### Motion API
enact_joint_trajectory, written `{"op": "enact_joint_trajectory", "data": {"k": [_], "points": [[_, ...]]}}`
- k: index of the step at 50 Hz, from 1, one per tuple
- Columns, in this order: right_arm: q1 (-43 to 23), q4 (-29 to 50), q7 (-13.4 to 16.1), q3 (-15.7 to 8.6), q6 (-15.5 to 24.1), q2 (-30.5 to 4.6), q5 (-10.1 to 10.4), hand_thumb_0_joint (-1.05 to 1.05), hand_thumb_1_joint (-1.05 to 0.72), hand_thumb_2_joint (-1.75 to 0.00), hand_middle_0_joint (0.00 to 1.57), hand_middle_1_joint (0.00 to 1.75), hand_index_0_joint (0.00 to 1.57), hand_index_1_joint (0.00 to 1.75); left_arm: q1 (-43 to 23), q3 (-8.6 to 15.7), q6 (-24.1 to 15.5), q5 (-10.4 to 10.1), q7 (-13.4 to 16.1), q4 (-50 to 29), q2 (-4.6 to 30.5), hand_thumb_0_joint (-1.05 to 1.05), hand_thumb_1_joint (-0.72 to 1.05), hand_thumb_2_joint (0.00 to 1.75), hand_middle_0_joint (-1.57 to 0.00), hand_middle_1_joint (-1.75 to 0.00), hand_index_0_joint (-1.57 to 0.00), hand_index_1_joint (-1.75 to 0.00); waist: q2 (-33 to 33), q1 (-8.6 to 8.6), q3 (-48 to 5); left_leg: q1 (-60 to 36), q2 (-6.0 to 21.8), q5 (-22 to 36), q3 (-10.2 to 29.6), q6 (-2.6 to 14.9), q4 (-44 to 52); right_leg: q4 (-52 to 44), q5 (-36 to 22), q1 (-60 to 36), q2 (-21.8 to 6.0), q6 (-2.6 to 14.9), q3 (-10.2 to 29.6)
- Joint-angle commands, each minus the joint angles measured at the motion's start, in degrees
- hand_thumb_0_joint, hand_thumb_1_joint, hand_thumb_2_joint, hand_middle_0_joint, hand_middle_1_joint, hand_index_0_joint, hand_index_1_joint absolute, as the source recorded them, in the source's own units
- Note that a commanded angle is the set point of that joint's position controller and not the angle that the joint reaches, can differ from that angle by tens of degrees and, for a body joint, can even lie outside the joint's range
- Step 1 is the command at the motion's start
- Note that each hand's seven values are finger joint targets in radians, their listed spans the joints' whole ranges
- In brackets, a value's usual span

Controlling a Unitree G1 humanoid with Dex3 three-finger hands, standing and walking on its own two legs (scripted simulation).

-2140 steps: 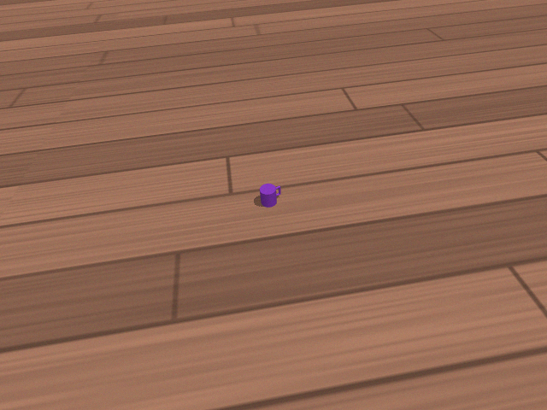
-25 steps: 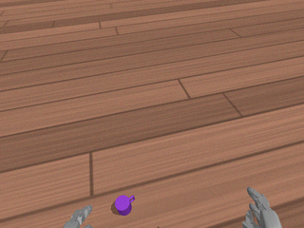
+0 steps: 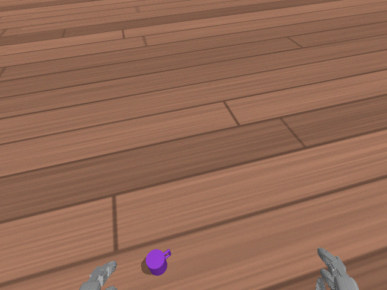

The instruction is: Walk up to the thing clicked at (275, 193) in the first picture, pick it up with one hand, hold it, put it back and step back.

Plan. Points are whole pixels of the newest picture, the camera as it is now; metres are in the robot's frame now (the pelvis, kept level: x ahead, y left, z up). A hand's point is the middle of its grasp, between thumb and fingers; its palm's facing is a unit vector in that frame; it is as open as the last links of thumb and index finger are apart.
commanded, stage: home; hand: left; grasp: from above
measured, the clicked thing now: (159, 260) +0.45 +0.22 -0.67
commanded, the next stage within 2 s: stand in 1.18 s
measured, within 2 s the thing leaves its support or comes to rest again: neither
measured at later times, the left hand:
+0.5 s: hand out of the picture +0.16 +0.18 -0.05, palm faces +0.05 -0.98 -0.20, open 7.4 cm
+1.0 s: hand out of the picture +0.17 +0.18 -0.05, palm faces +0.05 -0.98 -0.21, open 7.4 cm
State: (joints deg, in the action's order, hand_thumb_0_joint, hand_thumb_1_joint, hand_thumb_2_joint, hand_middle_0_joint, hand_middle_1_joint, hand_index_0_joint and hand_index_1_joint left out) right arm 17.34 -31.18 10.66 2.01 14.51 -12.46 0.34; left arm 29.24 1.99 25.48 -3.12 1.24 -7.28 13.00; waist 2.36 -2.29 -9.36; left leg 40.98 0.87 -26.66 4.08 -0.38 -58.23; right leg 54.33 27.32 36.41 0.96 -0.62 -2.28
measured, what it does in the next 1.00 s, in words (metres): stands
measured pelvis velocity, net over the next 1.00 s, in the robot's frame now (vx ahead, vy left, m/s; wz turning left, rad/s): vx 0.01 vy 0.00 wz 0.00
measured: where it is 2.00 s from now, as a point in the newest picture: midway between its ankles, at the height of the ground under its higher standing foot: outside the picture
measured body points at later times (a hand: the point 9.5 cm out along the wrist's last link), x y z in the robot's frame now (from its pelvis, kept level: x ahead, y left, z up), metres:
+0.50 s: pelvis +0.01 +0.00 +0.00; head +0.02 +0.01 +0.45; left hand +0.16 +0.23 -0.03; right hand +0.17 -0.25 -0.06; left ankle +0.02 +0.12 -0.68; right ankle +0.00 -0.13 -0.68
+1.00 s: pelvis +0.01 +0.00 +0.00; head +0.02 +0.01 +0.45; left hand +0.16 +0.23 -0.03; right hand +0.17 -0.25 -0.06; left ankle +0.02 +0.12 -0.68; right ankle +0.00 -0.13 -0.68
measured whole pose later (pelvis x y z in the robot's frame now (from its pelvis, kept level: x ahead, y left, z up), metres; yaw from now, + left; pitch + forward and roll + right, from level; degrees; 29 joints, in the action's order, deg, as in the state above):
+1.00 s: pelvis +0.01 +0.00 +0.00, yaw +0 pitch +10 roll -3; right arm 17.2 -30.3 10.2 1.7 13.4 -12.6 0.4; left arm 29.5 1.9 25.0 -3.4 1.5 -7.9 13.7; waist 2.3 -2.2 -9.7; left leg 41.3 0.9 -27.5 4.0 -0.4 -58.7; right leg 54.8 28.2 36.8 0.9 -0.6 -2.2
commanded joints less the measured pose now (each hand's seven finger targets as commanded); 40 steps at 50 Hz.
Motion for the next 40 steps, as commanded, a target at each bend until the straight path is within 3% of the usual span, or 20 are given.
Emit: {"op": "enact_joint_trajectory", "data": {"k": [1,2,3,4,6,7,8,13,16,20,21,22,24,28,29,34,40], "points": [[-4.2,9.3,0.8,-3.0,3.4,-7.3,-0.1,0.00,-0.90,-0.90,0.20,0.30,0.20,0.30,-1.7,2.9,-2.9,0.6,0.1,-10.7,5.6,0.00,0.90,0.90,-0.20,-0.30,-0.20,-0.30,1.3,0.06,-2.8,-7.3,-0.3,8.4,-0.4,0.87,10.9,-8.6,-8.0,0.0,1.1,0.83,-1.4],[-4.1,9.4,0.8,-3.1,3.4,-7.4,-0.1,0.00,-0.90,-0.90,0.20,0.30,0.20,0.30,-2.2,3.6,-2.9,0.5,0.2,-11.8,6.4,0.00,0.90,0.90,-0.20,-0.30,-0.20,-0.30,2.2,0.13,-4.0,-7.8,-0.2,8.7,-0.1,0.70,11.1,-8.2,-8.1,-0.3,1.1,0.95,-1.4],[-4.4,9.3,0.7,-2.9,3.3,-7.2,0.0,0.00,-0.90,-0.90,0.20,0.30,0.20,0.30,-2.1,2.7,-2.8,0.6,0.1,-10.5,5.6,0.00,0.90,0.90,-0.20,-0.30,-0.20,-0.30,1.6,-0.11,-1.8,-7.2,-0.2,7.4,0.0,0.80,11.4,-8.6,-7.2,0.4,1.1,0.84,-1.5],[-4.3,9.8,0.8,-3.0,3.4,-7.3,-0.1,0.00,-0.90,-0.90,0.20,0.30,0.20,0.30,-2.7,3.7,-3.0,0.4,0.1,-11.7,6.7,0.00,0.90,0.90,-0.20,-0.30,-0.20,-0.30,1.9,0.11,-3.1,-7.0,-0.4,7.3,-0.1,0.83,11.1,-8.7,-7.1,-0.1,1.0,0.83,-1.3],[-4.7,9.5,0.6,-2.7,3.4,-7.2,0.0,0.00,-0.90,-0.90,0.20,0.30,0.20,0.30,-2.2,2.5,-2.7,0.3,-0.1,-10.4,5.4,0.00,0.90,0.90,-0.20,-0.30,-0.20,-0.30,1.3,0.14,-1.0,-5.9,-0.3,4.5,0.2,0.95,11.8,-9.1,-5.2,0.9,1.0,0.73,-1.4],[-4.6,9.8,0.7,-2.9,3.3,-7.4,0.1,0.00,-0.90,-0.90,0.20,0.30,0.20,0.30,-2.1,3.8,-2.7,0.3,0.1,-11.1,6.6,0.00,0.90,0.90,-0.20,-0.30,-0.20,-0.30,1.2,0.21,-2.0,-5.9,-0.5,4.6,-0.4,1.02,11.3,-9.5,-5.0,0.1,0.8,0.79,-1.2],[-5.1,10.2,0.6,-2.9,3.3,-7.6,0.0,0.00,-0.90,-0.90,0.20,0.30,0.20,0.30,-2.5,3.0,-2.7,0.3,0.0,-11.4,6.3,0.00,0.90,0.90,-0.20,-0.30,-0.20,-0.30,1.1,0.14,-1.3,-5.7,-0.4,3.5,-0.1,0.99,11.8,-9.5,-4.0,0.7,1.0,0.77,-1.3],[-4.5,10.2,0.5,-2.7,3.3,-7.1,0.1,0.00,-0.90,-0.90,0.20,0.30,0.20,0.30,-1.8,2.4,-2.6,-0.1,-0.1,-11.7,5.3,0.00,0.90,0.90,-0.20,-0.30,-0.20,-0.30,0.8,-0.07,-3.1,-6.5,-0.6,7.1,-0.7,1.07,10.4,-9.2,-6.8,0.0,0.9,0.77,-1.1],[-4.0,10.1,0.7,-2.9,3.2,-7.2,0.1,0.00,-0.90,-0.90,0.20,0.30,0.20,0.30,-1.6,3.8,-2.8,0.0,0.2,-12.0,6.5,0.00,0.90,0.90,-0.20,-0.30,-0.20,-0.30,0.5,0.13,-5.1,-6.9,-0.9,9.6,-1.3,1.18,9.2,-9.2,-9.2,-1.1,0.7,0.67,-0.9],[-3.7,9.7,0.8,-2.9,3.2,-7.0,0.0,0.00,-0.90,-0.90,0.20,0.30,0.20,0.30,-1.4,2.9,-3.0,0.3,0.2,-11.4,5.7,0.00,0.90,0.90,-0.20,-0.30,-0.20,-0.30,0.5,-0.47,-5.2,-7.7,-0.9,11.2,-1.7,1.27,8.6,-8.9,-11.1,-0.9,0.5,0.55,-0.6],[-3.7,9.6,0.8,-3.2,3.2,-7.3,-0.1,0.00,-0.90,-0.90,0.20,0.30,0.20,0.30,-2.0,3.8,-3.3,0.3,0.3,-12.5,6.6,0.00,0.90,0.90,-0.20,-0.30,-0.20,-0.30,0.7,0.06,-5.4,-7.7,-0.9,11.5,-1.7,1.21,8.6,-8.8,-11.3,-1.3,0.5,0.60,-0.5],[-3.9,9.5,0.8,-3.0,3.0,-7.0,0.0,0.00,-0.90,-0.90,0.20,0.30,0.20,0.30,-1.0,2.9,-3.0,0.3,0.2,-10.8,5.7,0.00,0.90,0.90,-0.20,-0.30,-0.20,-0.30,0.1,-0.23,-5.7,-7.8,-0.9,12.0,-1.6,1.24,8.4,-9.0,-11.8,-1.3,0.5,0.49,-0.6],[-3.7,9.5,0.7,-3.1,3.0,-7.1,-0.1,0.00,-0.90,-0.90,0.20,0.30,0.20,0.30,-1.2,3.4,-3.1,0.4,0.3,-12.2,6.6,0.00,0.90,0.90,-0.20,-0.30,-0.20,-0.30,1.0,0.11,-6.0,-7.9,-0.8,13.2,-1.3,1.10,8.6,-8.3,-12.7,-1.9,0.6,0.67,-0.8],[-4.4,9.8,0.7,-2.9,2.8,-7.2,-0.1,0.00,-0.90,-0.90,0.20,0.30,0.20,0.30,-1.3,2.8,-2.9,0.4,0.3,-10.9,6.0,0.00,0.90,0.90,-0.20,-0.30,-0.20,-0.30,0.7,-0.16,-3.0,-6.9,-0.8,9.8,-1.5,1.25,9.4,-9.2,-9.8,-0.7,0.6,0.57,-0.8],[-3.8,9.7,0.7,-3.2,2.8,-7.4,-0.1,0.00,-0.90,-0.90,0.20,0.30,0.20,0.30,-1.2,3.6,-2.9,0.3,0.3,-11.2,6.7,0.00,0.90,0.90,-0.20,-0.30,-0.20,-0.30,1.1,-0.10,-4.5,-7.3,-0.8,10.7,-1.4,1.23,9.1,-9.1,-10.5,-1.2,0.6,0.60,-0.7],[-4.2,10.2,0.5,-3.2,2.6,-7.6,0.0,0.00,-0.90,-0.90,0.20,0.30,0.20,0.30,-1.2,3.0,-2.6,0.1,0.2,-11.9,6.3,0.00,0.90,0.90,-0.20,-0.30,-0.20,-0.30,1.1,-0.09,-3.7,-7.0,-0.6,9.1,-0.8,1.13,10.1,-8.8,-8.9,-0.7,0.9,0.78,-1.1],[-3.8,10.2,0.5,-3.5,2.5,-7.7,0.1,0.00,-0.90,-0.90,0.20,0.30,0.20,0.30,-1.5,3.0,-3.0,-0.1,0.3,-12.2,5.9,0.00,0.90,0.90,-0.20,-0.30,-0.20,-0.30,1.2,-0.46,-4.8,-8.2,-0.3,11.9,-0.8,1.01,9.6,-7.9,-11.2,-0.7,1.0,0.85,-1.3]]}}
